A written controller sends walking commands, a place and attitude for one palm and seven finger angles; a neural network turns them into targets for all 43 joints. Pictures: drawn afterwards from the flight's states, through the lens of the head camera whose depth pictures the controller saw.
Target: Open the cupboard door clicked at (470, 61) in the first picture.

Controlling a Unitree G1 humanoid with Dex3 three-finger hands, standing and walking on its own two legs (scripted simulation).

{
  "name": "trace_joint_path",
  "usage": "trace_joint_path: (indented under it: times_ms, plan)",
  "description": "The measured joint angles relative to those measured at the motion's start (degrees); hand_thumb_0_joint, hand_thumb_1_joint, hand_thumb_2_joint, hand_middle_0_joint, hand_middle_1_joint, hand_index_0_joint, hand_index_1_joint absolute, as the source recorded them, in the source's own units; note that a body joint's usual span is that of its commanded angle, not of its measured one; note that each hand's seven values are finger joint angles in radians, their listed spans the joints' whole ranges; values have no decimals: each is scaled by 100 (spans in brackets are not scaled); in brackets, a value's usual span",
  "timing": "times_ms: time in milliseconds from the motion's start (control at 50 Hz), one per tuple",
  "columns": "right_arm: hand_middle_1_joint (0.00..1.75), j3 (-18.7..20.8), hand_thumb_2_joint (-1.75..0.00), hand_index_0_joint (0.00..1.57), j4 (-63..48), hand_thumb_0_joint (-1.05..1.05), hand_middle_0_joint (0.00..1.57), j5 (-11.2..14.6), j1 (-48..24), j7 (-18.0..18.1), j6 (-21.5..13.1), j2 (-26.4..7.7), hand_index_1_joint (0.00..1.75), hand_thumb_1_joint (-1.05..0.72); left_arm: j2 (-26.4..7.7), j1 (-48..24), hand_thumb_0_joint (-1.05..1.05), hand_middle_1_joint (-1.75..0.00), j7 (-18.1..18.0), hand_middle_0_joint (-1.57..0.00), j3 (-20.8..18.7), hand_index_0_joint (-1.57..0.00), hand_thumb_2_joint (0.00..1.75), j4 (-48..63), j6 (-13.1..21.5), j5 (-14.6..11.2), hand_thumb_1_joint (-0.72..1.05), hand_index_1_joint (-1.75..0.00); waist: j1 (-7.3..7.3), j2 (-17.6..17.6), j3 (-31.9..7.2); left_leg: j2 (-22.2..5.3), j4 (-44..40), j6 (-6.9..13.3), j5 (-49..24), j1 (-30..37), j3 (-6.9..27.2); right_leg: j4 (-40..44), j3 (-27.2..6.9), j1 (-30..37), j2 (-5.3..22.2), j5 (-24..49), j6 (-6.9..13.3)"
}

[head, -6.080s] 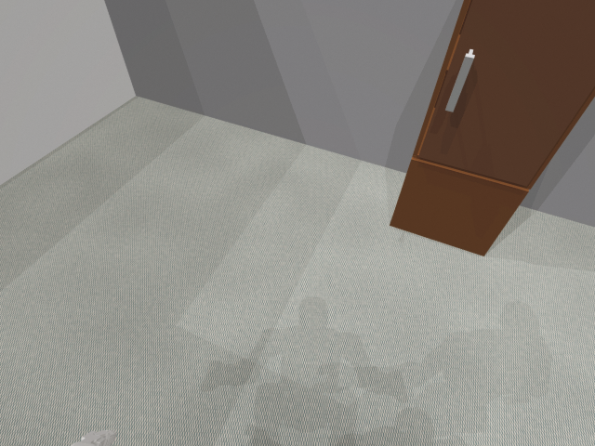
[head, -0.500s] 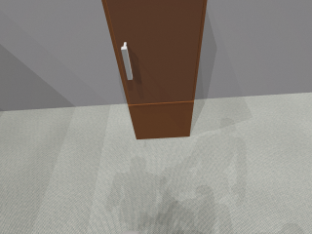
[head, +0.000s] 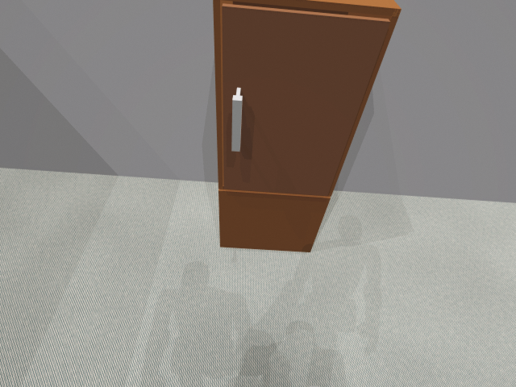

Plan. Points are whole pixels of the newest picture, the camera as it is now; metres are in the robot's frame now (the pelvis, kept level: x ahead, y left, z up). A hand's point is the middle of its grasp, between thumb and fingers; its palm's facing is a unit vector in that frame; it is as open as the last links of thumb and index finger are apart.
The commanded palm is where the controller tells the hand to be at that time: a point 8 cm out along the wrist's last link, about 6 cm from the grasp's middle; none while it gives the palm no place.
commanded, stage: take the last steps up to it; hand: left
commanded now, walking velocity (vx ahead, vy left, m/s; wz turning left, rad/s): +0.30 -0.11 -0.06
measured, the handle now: (237, 120) +0.78 +0.11 -0.03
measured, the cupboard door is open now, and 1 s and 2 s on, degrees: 0 0 0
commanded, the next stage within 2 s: come to a stop and stand still in 0.42 s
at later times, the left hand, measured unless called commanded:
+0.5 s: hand (210, 332) +0.26 +0.10 -0.17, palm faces +0.01 -0.98 -0.22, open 7.2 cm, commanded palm none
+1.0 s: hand (206, 339) +0.24 +0.11 -0.18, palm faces +0.03 -0.96 -0.27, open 7.4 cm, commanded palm none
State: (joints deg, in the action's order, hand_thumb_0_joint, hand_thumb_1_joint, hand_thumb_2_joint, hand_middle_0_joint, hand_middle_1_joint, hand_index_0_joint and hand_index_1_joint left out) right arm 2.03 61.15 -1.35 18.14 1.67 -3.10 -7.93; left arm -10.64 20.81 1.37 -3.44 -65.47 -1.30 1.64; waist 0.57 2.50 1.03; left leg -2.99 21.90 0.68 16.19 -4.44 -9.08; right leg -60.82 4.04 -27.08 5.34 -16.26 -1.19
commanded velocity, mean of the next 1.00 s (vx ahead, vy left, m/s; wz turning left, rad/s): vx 0.02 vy -0.03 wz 0.01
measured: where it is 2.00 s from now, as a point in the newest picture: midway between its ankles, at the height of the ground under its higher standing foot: outside the picture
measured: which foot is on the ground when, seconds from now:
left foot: down 0.00-0.28, up 0.30-0.64, down 0.66-1.00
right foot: up 0.00-0.26, down 0.28-0.72, up 0.74-1.00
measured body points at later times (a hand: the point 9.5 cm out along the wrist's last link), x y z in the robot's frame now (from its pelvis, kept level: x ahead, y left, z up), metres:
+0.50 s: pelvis +0.18 -0.08 -0.01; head +0.20 -0.09 +0.44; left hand +0.25 +0.15 -0.15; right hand +0.18 -0.31 -0.17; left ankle +0.17 +0.05 -0.68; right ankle +0.20 -0.17 -0.74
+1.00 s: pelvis +0.20 -0.09 -0.02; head +0.24 -0.10 +0.43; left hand +0.24 +0.16 -0.16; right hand +0.30 -0.32 -0.17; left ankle +0.30 +0.03 -0.74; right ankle +0.18 -0.22 -0.73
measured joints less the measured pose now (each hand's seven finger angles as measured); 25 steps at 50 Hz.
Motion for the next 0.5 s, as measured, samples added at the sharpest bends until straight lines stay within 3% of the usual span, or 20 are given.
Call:
trace_joint_path:
  times_ms: [80, 140, 260, 280, 320, 380, 420, 500]
  plan:
    - [30, -16, -90, 21, 218, 0, 20, 13, 370, 6, 8, 96, 30, -92, -24, -412, 1, -30, 15, -20, -36, -20, 90, 250, 20, -11, 91, -30, -47, 1, 46, 29, -354, -61, 16, 352, -57, 180, -51, -443, 120, 399, -83]
    - [30, -1, -90, 21, 335, 0, 20, -12, 589, -2, 21, 157, 30, -91, -31, -756, 1, -30, 28, -19, -42, -20, 90, 385, 16, -26, 91, -30, -160, -39, 124, -6, -432, -156, 148, 566, -102, 831, 25, -508, 173, 481, -81]
    - [30, 60, -90, 21, 518, 0, 20, -54, 884, -41, 91, 157, 30, -90, -43, -1362, 1, -30, 52, -19, -42, -20, 90, 626, 159, -51, 91, -30, -439, -256, 312, -295, 62, -489, 821, 797, -154, 2394, 276, 26, -54, 458, 155]
    - [30, 65, -90, 21, 557, 0, 20, -37, 949, -56, 107, 165, 30, -90, -67, -1407, 0, -30, 56, -19, -39, -20, 90, 682, 253, -43, 91, -30, -433, -264, 313, -371, 477, -494, 1051, 694, -122, 2660, 314, 236, -109, 587, 228]
    - [30, 61, -90, 21, 621, 1, 20, 38, 834, -88, 204, 127, 30, -90, -35, -1519, 0, -30, 5, -19, -52, -20, 90, 737, 450, -50, 91, -30, -374, -359, 416, -498, 2240, -246, 1371, 9, 239, 2283, 389, 185, -213, 502, 372]
    - [30, 106, -90, 20, 514, 1, 20, 67, 492, -96, 302, 7, 30, -90, 73, -1473, 0, -30, -82, -20, 6, -20, 90, 739, 478, -88, 91, -30, -331, -423, 443, -340, 4460, -34, 1125, -1158, 696, 2377, 475, 499, -306, 205, 454]
    - [30, 131, -90, 20, 355, 1, 20, 28, 226, -93, 298, -93, 30, -90, 167, -1342, 0, -30, -141, -20, 58, -20, 90, 671, 457, -79, 91, -30, -314, -462, 376, -349, 4782, -22, 734, -1730, 686, 2760, 519, 795, -381, 287, 426]
    - [30, 148, -90, 20, -11, 1, 20, -8, -254, -93, 257, -200, 30, -91, 156, -1048, -1, -30, -260, -20, 28, -20, 90, 538, 477, -78, 94, -30, -272, -477, 178, -375, 4012, -135, 380, -2345, 557, 3390, 590, 1271, -505, 388, 464]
